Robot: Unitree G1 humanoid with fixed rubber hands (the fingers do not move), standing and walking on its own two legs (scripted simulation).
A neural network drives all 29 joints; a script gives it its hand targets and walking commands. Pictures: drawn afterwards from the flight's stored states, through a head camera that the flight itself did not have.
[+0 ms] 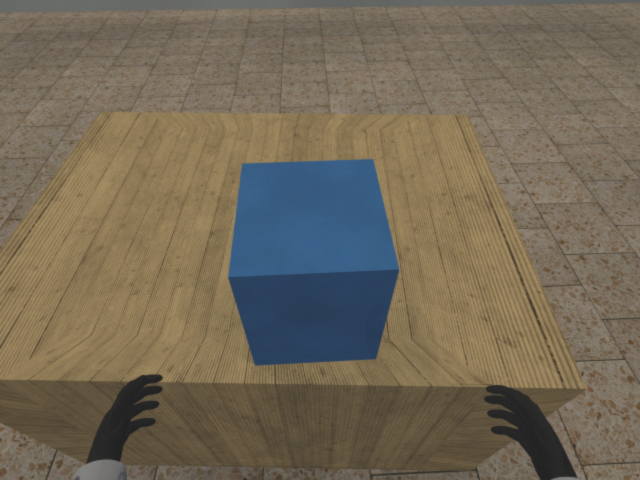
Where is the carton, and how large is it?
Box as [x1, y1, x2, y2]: [228, 159, 398, 365]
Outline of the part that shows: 372,159 242,164 228,278 255,365 375,358 395,284 398,266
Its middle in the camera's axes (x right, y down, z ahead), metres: -0.01 +0.05 +0.61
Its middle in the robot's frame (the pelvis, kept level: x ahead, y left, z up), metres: +0.43 +0.04 -0.02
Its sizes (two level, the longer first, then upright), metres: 0.210 0.200 0.250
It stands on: a pedestal, 0.63 m high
